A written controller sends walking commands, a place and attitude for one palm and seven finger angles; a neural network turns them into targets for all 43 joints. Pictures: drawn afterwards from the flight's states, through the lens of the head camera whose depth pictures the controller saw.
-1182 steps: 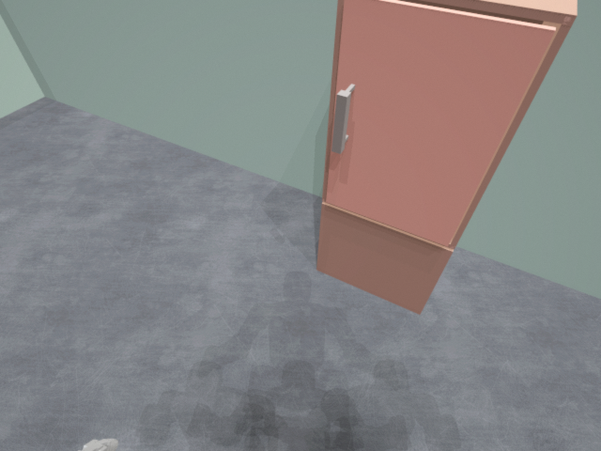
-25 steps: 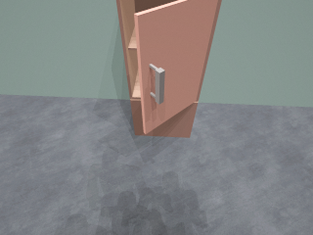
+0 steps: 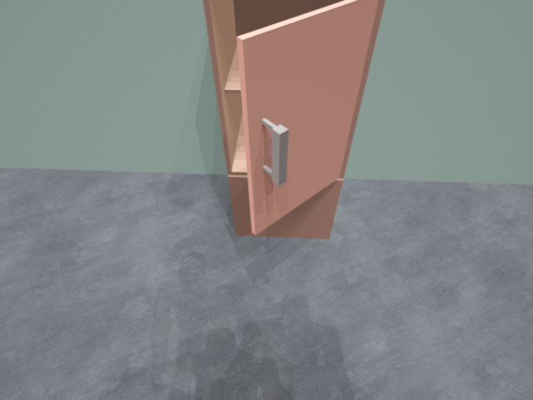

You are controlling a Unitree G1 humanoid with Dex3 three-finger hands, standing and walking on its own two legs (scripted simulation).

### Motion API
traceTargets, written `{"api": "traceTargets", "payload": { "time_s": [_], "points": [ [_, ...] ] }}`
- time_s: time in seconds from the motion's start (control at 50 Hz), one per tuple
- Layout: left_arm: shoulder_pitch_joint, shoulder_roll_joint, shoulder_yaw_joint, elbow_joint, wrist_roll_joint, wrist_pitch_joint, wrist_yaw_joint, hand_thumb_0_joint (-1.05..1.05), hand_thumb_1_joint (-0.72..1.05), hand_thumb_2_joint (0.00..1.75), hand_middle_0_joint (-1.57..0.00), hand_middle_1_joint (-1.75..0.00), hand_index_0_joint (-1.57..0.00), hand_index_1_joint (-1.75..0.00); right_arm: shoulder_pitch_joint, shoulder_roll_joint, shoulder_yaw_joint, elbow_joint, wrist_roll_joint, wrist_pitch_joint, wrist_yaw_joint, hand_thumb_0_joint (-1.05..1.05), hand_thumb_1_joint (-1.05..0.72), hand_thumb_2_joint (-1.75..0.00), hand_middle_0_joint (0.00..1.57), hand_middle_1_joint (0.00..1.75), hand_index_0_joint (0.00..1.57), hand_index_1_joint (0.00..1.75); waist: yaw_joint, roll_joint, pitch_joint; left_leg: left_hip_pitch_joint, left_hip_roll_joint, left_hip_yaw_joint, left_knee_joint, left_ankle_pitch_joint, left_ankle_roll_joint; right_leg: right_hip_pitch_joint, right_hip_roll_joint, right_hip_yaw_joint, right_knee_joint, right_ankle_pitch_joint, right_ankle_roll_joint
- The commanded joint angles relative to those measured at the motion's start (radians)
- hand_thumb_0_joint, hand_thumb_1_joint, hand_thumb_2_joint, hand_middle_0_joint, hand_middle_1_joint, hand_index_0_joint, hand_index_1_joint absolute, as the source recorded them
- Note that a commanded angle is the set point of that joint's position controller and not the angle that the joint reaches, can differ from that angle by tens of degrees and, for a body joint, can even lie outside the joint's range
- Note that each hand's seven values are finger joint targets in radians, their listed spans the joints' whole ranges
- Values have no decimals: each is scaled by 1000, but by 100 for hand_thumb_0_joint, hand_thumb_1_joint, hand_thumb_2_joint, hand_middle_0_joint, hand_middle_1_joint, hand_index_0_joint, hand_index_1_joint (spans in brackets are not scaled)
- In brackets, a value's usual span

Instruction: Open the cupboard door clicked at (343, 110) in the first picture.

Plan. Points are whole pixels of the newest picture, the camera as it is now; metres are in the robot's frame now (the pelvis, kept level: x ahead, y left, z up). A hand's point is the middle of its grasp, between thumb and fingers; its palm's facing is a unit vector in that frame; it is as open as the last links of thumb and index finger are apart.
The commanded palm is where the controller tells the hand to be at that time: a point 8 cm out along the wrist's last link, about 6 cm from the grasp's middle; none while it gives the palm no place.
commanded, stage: let the arm hang, fingers relaxed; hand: left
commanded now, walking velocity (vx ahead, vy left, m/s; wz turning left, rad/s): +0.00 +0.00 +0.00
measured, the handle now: (273, 152) +0.64 +0.02 -0.02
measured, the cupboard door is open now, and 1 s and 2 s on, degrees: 43 43 43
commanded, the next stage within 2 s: look to check the result in 0.30 s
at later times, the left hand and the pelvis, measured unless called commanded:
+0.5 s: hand out of the picture -0.01 +0.17 -0.17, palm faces +0.03 -0.98 -0.20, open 7.4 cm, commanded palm none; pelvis +0.01 +0.00 +0.00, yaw +0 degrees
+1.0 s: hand out of the picture +0.02 +0.18 -0.17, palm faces +0.02 -0.97 -0.23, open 7.4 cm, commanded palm none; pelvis +0.01 -0.01 +0.00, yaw +0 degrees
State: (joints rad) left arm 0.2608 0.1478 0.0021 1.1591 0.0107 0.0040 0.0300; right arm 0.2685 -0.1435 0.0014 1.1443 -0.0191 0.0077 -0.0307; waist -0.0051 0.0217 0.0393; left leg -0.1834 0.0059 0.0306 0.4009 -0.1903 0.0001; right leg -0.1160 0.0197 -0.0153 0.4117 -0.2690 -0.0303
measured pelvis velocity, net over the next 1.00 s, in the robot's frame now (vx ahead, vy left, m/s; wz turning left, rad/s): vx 0.01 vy -0.01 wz -0.01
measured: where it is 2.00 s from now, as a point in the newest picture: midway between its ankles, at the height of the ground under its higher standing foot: outside the picture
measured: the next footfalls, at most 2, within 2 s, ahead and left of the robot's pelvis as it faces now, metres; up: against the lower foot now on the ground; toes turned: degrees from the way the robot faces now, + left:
none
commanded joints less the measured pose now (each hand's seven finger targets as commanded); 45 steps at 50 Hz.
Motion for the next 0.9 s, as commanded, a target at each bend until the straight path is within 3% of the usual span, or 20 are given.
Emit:
{"api": "traceTargets", "payload": {
  "time_s": [0.0, 0.04, 0.1, 0.28, 0.36, 0.72, 0.88],
  "points": [
    [60, 111, 20, -23, -4, -14, 8, 0, 90, 90, -20, -30, -20, -30, 61, -91, -15, -16, -2, -10, -8, 0, -90, -90, 20, 30, 20, 30, 1, -10, 54, 2, 92, -84, -73, 71, 29, -81, -113, 80, -92, 97, -19],
    [68, 107, 22, -26, -4, -16, 9, 0, 90, 90, -20, -30, -20, -30, 66, -88, -16, -17, 0, -11, -9, 0, -90, -90, 20, 30, 20, 30, 3, -29, 44, 11, 92, -82, -67, 85, 31, -81, -111, 80, -92, 107, -18],
    [64, 105, 23, -26, -4, -16, 9, 0, 90, 90, -20, -30, -20, -30, 69, -79, -16, -13, -2, -12, -9, 0, -90, -90, 20, 30, 20, 30, 2, -1, 52, 9, 92, -79, -68, 89, 30, -82, -113, 85, -90, 118, -19],
    [66, 107, 26, -30, -5, -19, 9, 0, 90, 90, -20, -30, -20, -30, 78, -79, -18, -12, -1, -13, -10, 0, -90, -90, 20, 30, 20, 30, -1, -7, 53, 15, 90, -77, -65, 98, 29, -79, -114, 86, -94, 131, -20],
    [70, 110, 26, -29, -5, -22, 10, 0, 90, 90, -20, -30, -20, -30, 78, -84, -20, -12, 0, -14, -11, 0, -90, -90, 20, 30, 20, 30, -2, -18, 29, 31, 91, -74, -56, 126, 29, -66, -116, 87, -92, 165, -20],
    [50, 137, 29, -32, -4, -27, 8, 0, 90, 90, -20, -30, -20, -30, 36, -121, -26, -20, 1, -12, -12, 0, -90, -90, 20, 30, 20, 30, -5, -13, 52, 45, 95, -74, -60, 112, 24, -75, -117, 97, -115, 176, -22],
    [26, 159, 33, -39, -4, -30, 7, 0, 90, 90, -20, -30, -20, -30, 11, -142, -29, -27, 0, -14, -10, 0, -90, -90, 20, 30, 20, 30, -4, -15, 30, 55, 98, -75, -62, 125, 23, -57, -121, 99, -118, 204, -23]
  ]
}}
